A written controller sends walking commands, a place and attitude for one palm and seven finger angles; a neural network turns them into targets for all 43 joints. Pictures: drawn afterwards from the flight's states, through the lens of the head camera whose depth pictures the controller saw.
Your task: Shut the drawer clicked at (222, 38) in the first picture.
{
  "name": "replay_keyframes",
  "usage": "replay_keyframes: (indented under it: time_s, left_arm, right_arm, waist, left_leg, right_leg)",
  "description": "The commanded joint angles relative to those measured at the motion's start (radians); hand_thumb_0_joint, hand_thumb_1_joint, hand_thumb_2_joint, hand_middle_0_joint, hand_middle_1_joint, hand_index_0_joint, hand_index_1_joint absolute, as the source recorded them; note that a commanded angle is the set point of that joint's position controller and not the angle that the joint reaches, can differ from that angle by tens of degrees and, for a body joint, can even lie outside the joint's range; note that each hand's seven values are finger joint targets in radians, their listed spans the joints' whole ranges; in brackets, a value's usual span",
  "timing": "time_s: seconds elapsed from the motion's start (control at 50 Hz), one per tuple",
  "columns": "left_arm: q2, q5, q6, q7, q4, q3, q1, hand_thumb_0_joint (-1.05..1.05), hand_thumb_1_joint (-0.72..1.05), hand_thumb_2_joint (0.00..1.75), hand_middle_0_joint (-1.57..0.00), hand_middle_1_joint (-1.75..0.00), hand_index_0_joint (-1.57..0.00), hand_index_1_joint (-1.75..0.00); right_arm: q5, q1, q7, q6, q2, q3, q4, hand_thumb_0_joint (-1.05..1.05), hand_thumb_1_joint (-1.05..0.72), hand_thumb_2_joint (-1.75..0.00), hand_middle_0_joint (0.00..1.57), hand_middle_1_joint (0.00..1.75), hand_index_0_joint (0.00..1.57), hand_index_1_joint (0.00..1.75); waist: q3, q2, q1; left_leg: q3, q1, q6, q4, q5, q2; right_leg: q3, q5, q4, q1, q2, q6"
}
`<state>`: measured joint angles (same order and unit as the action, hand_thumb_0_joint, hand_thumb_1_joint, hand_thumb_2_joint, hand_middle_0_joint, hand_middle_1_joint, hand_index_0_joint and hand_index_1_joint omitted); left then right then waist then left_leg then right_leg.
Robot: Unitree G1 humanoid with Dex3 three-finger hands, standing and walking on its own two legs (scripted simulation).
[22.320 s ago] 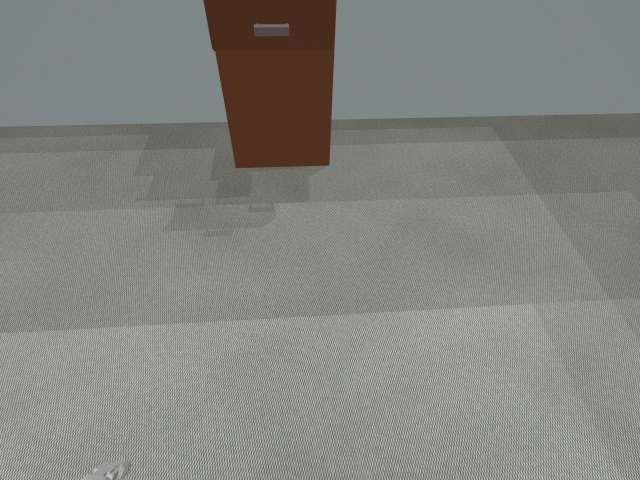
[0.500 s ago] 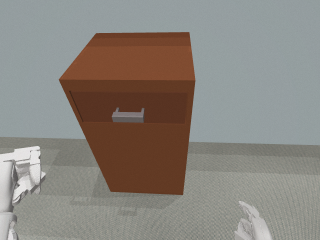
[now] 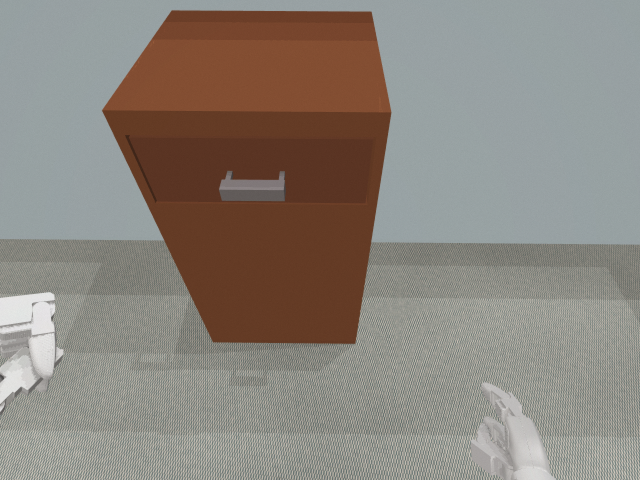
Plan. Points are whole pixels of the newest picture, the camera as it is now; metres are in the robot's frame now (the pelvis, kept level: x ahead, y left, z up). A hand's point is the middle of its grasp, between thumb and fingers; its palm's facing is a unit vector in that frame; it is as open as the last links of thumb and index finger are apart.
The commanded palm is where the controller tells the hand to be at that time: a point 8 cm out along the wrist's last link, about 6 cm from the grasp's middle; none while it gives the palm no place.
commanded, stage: step back with the hand held close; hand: left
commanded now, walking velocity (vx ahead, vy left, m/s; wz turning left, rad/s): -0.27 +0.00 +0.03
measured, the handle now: (254, 182) +0.61 +0.18 -0.02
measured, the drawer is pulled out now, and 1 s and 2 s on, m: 0.00 0.00 0.00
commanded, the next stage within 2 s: stop stepping back and stand still in 0.80 s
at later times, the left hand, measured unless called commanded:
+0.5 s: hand (12, 427) +0.13 +0.25 +0.16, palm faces +0.34 -0.78 -0.53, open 3.2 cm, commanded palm +0.06 +0.28 +0.18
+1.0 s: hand out of the picture -0.01 +0.24 +0.16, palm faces +0.27 -0.86 -0.44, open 3.2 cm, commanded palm -0.08 +0.28 +0.18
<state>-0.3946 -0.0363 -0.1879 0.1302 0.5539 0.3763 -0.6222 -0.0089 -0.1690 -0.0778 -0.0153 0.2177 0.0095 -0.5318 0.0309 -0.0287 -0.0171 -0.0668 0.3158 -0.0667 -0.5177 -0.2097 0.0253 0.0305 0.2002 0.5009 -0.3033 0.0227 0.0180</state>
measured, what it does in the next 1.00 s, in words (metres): walks backwards: right foot, then left foot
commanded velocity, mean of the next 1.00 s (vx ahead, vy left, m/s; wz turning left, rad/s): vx -0.29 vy -0.02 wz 0.00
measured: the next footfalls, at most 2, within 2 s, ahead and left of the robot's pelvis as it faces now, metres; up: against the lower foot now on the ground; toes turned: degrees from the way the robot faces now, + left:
right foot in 0.48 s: -0.14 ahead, -0.12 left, +0.00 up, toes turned +4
left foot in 0.78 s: -0.04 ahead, +0.07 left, +0.00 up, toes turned -1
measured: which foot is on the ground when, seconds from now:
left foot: down 0.00-0.64, up 0.66-0.76, down 0.78-1.00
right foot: down 0.00-0.24, up 0.26-0.46, down 0.48-0.84, up 0.86-1.00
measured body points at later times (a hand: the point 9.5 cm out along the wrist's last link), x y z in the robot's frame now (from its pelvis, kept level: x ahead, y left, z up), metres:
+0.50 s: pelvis -0.07 +0.00 +0.00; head +0.00 +0.02 +0.44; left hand +0.11 +0.29 +0.19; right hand +0.13 -0.23 -0.08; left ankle +0.04 +0.08 -0.73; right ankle -0.18 -0.13 -0.73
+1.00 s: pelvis -0.21 +0.01 +0.00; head -0.19 +0.04 +0.45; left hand -0.03 +0.28 +0.18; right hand -0.02 -0.23 -0.05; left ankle -0.08 +0.07 -0.73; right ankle -0.26 -0.13 -0.69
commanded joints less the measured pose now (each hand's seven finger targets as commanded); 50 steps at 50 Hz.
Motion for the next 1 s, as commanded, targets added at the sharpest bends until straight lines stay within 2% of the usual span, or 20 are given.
replay_keyframes:
  time_s: [0.0,0.14,0.22,0.34,0.4,0.46,0.52,0.56,0.62,0.66,0.7,0.74,0.76,0.8,0.82,0.84,0.86,0.88,0.92,0.98]
  left_arm:
    - [-0.131,0.005,-0.066,0.02,0.164,0.103,0.01,0.0,0.9,0.9,-1.4,-1.6,-1.4,-1.6]
    - [-0.152,0.006,-0.104,0.046,0.255,0.091,0.032,0.0,0.9,0.9,-1.4,-1.6,-1.4,-1.6]
    - [-0.156,0.036,-0.121,0.05,0.266,0.135,0.027,0.0,0.9,0.9,-1.4,-1.6,-1.4,-1.6]
    - [-0.15,0.023,-0.142,0.023,0.246,0.154,-0.062,0.0,0.9,0.9,-1.4,-1.6,-1.4,-1.6]
    - [-0.152,0.0,-0.161,0.007,0.265,0.129,-0.044,0.0,0.9,0.9,-1.4,-1.6,-1.4,-1.6]
    - [-0.171,-0.007,-0.172,-0.004,0.295,0.121,-0.021,0.0,0.9,0.9,-1.4,-1.6,-1.4,-1.6]
    - [-0.213,-0.019,-0.172,-0.007,0.361,0.166,-0.017,0.0,0.9,0.9,-1.4,-1.6,-1.4,-1.6]
    - [-0.256,-0.033,-0.161,-0.005,0.358,0.224,-0.095,0.0,0.9,0.9,-1.4,-1.6,-1.4,-1.6]
    - [-0.258,-0.045,-0.148,-0.012,0.275,0.257,-0.159,0.0,0.9,0.9,-1.4,-1.6,-1.4,-1.6]
    - [-0.252,-0.048,-0.141,-0.006,0.248,0.245,-0.122,0.0,0.9,0.9,-1.4,-1.6,-1.4,-1.6]
    - [-0.218,-0.041,-0.128,-0.007,0.186,0.183,-0.073,0.0,0.9,0.9,-1.4,-1.6,-1.4,-1.6]
    - [-0.191,-0.027,-0.12,-0.008,0.144,0.13,0.003,0.0,0.9,0.9,-1.4,-1.6,-1.4,-1.6]
    - [-0.173,-0.025,-0.122,-0.013,0.169,0.096,0.069,0.0,0.9,0.9,-1.4,-1.6,-1.4,-1.6]
    - [-0.202,-0.016,-0.129,-0.007,0.151,0.092,0.093,0.0,0.9,0.9,-1.4,-1.6,-1.4,-1.6]
    - [-0.205,-0.03,-0.127,-0.009,0.177,0.09,0.053,0.0,0.9,0.9,-1.4,-1.6,-1.4,-1.6]
    - [-0.187,-0.02,-0.129,-0.018,0.205,0.074,0.051,0.0,0.9,0.9,-1.4,-1.6,-1.4,-1.6]
    - [-0.167,-0.013,-0.136,-0.02,0.253,0.065,0.069,0.0,0.9,0.9,-1.4,-1.6,-1.4,-1.6]
    - [-0.173,-0.01,-0.134,-0.011,0.28,0.082,0.061,0.0,0.9,0.9,-1.4,-1.6,-1.4,-1.6]
    - [-0.183,-0.017,-0.103,0.003,0.329,0.107,-0.027,0.0,0.9,0.9,-1.4,-1.6,-1.4,-1.6]
    - [-0.195,-0.027,-0.07,0.017,0.37,0.145,-0.109,0.0,0.9,0.9,-1.4,-1.6,-1.4,-1.6]
  right_arm:
    - [0.005,0.07,-0.007,-0.058,0.132,0.053,0.146,0.0,-0.9,-0.9,0.2,0.3,0.2,0.3]
    - [0.016,0.048,-0.007,-0.076,0.131,0.048,0.128,0.0,-0.9,-0.9,0.2,0.3,0.2,0.3]
    - [0.018,0.075,-0.021,-0.098,0.149,0.048,0.144,0.0,-0.9,-0.9,0.2,0.3,0.2,0.3]
    - [0.024,0.057,-0.006,-0.137,0.143,0.063,0.123,0.0,-0.9,-0.9,0.2,0.3,0.2,0.3]
    - [0.034,0.039,0.004,-0.151,0.145,0.058,0.07,0.0,-0.9,-0.9,0.2,0.3,0.2,0.3]
    - [0.036,0.014,0.024,-0.14,0.126,0.058,0.029,0.0,-0.9,-0.9,0.2,0.3,0.2,0.3]
    - [0.026,0.047,0.033,-0.121,0.121,0.06,0.073,0.0,-0.9,-0.9,0.2,0.3,0.2,0.3]
    - [0.01,0.073,0.037,-0.105,0.114,0.053,0.113,0.0,-0.9,-0.9,0.2,0.3,0.2,0.3]
    - [-0.021,0.124,0.024,-0.065,0.1,0.037,0.167,0.0,-0.9,-0.9,0.2,0.3,0.2,0.3]
    - [-0.025,0.145,0.014,-0.06,0.102,0.04,0.16,0.0,-0.9,-0.9,0.2,0.3,0.2,0.3]
    - [0.002,0.13,0.007,-0.056,0.085,0.029,0.124,0.0,-0.9,-0.9,0.2,0.3,0.2,0.3]
    - [0.017,0.109,-0.009,-0.052,0.097,0.017,0.105,0.0,-0.9,-0.9,0.2,0.3,0.2,0.3]
    - [0.013,0.112,-0.015,-0.063,0.12,0.02,0.101,0.0,-0.9,-0.9,0.2,0.3,0.2,0.3]
    - [0.015,0.039,-0.008,-0.076,0.128,0.04,0.077,0.0,-0.9,-0.9,0.2,0.3,0.2,0.3]
    - [0.029,0.042,-0.001,-0.092,0.116,0.039,0.09,0.0,-0.9,-0.9,0.2,0.3,0.2,0.3]
    - [0.045,0.057,0.005,-0.106,0.135,0.043,0.09,0.0,-0.9,-0.9,0.2,0.3,0.2,0.3]
    - [0.041,0.086,0.009,-0.113,0.15,0.046,0.112,0.0,-0.9,-0.9,0.2,0.3,0.2,0.3]
    - [0.034,0.07,0.01,-0.116,0.141,0.051,0.116,0.0,-0.9,-0.9,0.2,0.3,0.2,0.3]
    - [0.023,0.067,0.021,-0.127,0.133,0.053,0.134,0.0,-0.9,-0.9,0.2,0.3,0.2,0.3]
    - [0.024,0.07,0.019,-0.123,0.11,0.04,0.143,0.0,-0.9,-0.9,0.2,0.3,0.2,0.3]
  waist:
    - [-0.066,0.05,0.02]
    - [-0.068,0.023,0.04]
    - [-0.087,-0.217,0.016]
    - [-0.104,-0.145,0.011]
    - [-0.158,-0.116,0.016]
    - [-0.34,-0.072,0.004]
    - [-0.445,-0.072,0.001]
    - [-0.468,0.01,-0.011]
    - [-0.299,0.193,0.003]
    - [-0.179,0.171,0.007]
    - [-0.048,0.078,0.023]
    - [0.026,0.0,0.044]
    - [0.028,-0.06,0.047]
    - [-0.124,-0.109,0.033]
    - [-0.205,-0.16,0.013]
    - [-0.238,-0.154,-0.001]
    - [-0.225,-0.182,-0.006]
    - [-0.203,-0.146,-0.001]
    - [-0.223,-0.101,-0.008]
    - [-0.216,-0.207,-0.003]
  left_leg:
    - [0.165,0.24,-0.02,0.163,-0.262,-0.116]
    - [0.161,0.029,0.012,0.051,-0.228,-0.079]
    - [0.376,0.441,-0.07,0.404,-0.528,-0.263]
    - [0.342,0.323,-0.083,0.316,-0.331,-0.259]
    - [0.31,0.01,-0.062,0.231,0.096,-0.235]
    - [0.205,-0.382,-0.027,0.064,0.715,-0.203]
    - [0.134,-0.489,-0.025,0.014,0.813,-0.194]
    - [0.096,-0.42,-0.011,-0.022,0.698,-0.172]
    - [0.024,-0.191,0.033,-0.122,0.168,-0.06]
    - [0.061,-0.042,0.049,-0.259,-0.077,-0.014]
    - [0.109,0.019,0.061,-0.243,-0.09,-0.04]
    - [0.123,-0.003,0.056,0.014,0.117,-0.062]
    - [0.153,-0.062,0.042,0.143,0.42,-0.101]
    - [0.266,-0.238,-0.009,0.151,0.807,-0.238]
    - [0.338,-0.263,-0.016,0.204,0.788,-0.287]
    - [0.365,-0.094,-0.011,0.301,0.44,-0.32]
    - [0.388,0.079,-0.059,0.363,0.091,-0.346]
    - [0.382,0.105,-0.099,0.369,-0.028,-0.344]
    - [0.31,0.038,-0.065,0.408,-0.257,-0.283]
    - [0.23,0.107,0.035,0.481,-0.437,-0.197]
  right_leg:
    - [-0.142,-0.003,-0.061,0.194,0.033,-0.021]
    - [-0.142,0.26,-0.203,-0.081,0.077,-0.053]
    - [-0.041,0.036,0.226,0.328,-0.091,0.004]
    - [-0.067,0.127,0.165,0.261,-0.109,-0.004]
    - [-0.063,0.075,-0.014,0.111,-0.099,-0.007]
    - [-0.075,-0.123,-0.081,0.003,-0.077,0.017]
    - [-0.068,-0.171,-0.054,-0.001,-0.069,0.05]
    - [-0.076,-0.358,-0.083,0.048,-0.032,0.077]
    - [-0.143,-0.576,-0.165,0.005,0.113,0.061]
    - [-0.217,-0.471,-0.205,-0.069,0.2,-0.007]
    - [-0.23,-0.387,-0.202,-0.119,0.215,-0.083]
    - [-0.166,-0.39,-0.124,-0.089,0.109,-0.058]
    - [-0.093,-0.341,-0.061,-0.074,0.022,-0.014]
    - [-0.078,-0.013,0.107,-0.089,-0.069,0.012]
    - [-0.09,0.246,0.211,-0.097,-0.08,-0.004]
    - [-0.115,0.34,0.37,0.043,-0.099,-0.014]
    - [-0.14,0.307,0.471,0.145,-0.11,-0.014]
    - [-0.136,0.272,0.48,0.127,-0.097,-0.015]
    - [-0.063,0.272,0.383,0.102,-0.093,-0.019]
    - [0.065,0.338,0.183,0.241,-0.146,-0.037]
